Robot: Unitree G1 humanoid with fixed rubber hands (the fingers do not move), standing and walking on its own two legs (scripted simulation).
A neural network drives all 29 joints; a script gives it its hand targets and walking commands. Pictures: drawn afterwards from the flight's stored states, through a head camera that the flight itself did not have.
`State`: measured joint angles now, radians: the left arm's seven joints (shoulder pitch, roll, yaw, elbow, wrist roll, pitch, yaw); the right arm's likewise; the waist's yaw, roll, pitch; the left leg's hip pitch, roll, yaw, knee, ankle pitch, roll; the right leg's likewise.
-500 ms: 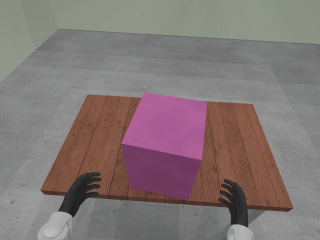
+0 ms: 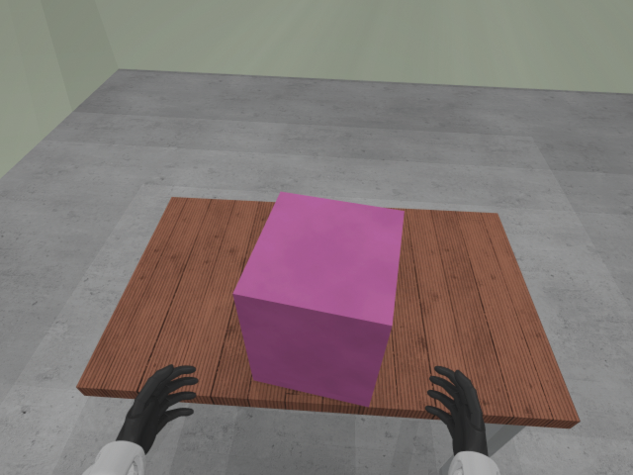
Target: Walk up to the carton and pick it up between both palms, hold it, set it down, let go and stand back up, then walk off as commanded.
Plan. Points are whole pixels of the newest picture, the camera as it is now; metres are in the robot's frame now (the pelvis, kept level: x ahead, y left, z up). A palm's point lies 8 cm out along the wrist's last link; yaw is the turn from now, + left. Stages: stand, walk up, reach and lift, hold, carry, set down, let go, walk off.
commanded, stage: set down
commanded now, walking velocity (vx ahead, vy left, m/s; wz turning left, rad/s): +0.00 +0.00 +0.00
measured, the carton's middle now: (324, 300) +0.40 +0.00 -0.05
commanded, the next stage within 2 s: let go in 1.12 s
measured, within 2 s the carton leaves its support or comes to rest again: neither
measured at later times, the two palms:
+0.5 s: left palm (147, 443) +0.18 +0.22 -0.05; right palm (484, 441) +0.19 -0.20 -0.05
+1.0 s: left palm (151, 454) +0.18 +0.22 -0.06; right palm (495, 447) +0.18 -0.22 -0.06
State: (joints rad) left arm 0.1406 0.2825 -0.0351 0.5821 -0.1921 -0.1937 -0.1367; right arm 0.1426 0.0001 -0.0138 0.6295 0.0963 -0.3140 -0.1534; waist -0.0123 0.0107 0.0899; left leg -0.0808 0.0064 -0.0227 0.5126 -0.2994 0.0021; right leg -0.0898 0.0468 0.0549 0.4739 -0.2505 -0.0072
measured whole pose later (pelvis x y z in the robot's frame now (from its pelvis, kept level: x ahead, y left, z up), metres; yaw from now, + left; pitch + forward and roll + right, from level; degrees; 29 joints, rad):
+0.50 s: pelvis +0.01 -0.01 +0.00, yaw +0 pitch -7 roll +0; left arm 0.16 0.25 -0.01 0.60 -0.14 -0.10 -0.10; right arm 0.15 -0.07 -0.01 0.63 0.10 -0.25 -0.10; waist -0.01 0.01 0.09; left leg -0.05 0.01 -0.02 0.46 -0.28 -0.01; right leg -0.08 0.05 0.05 0.46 -0.25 -0.02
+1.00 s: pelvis +0.01 -0.01 +0.00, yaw +0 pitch -7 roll +0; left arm 0.16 0.22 0.01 0.59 -0.08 0.03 -0.05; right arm 0.15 -0.13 -0.01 0.63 0.08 -0.16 -0.04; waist -0.01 0.01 0.09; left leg -0.05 0.01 -0.02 0.45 -0.28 -0.01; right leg -0.08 0.05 0.05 0.46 -0.25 -0.02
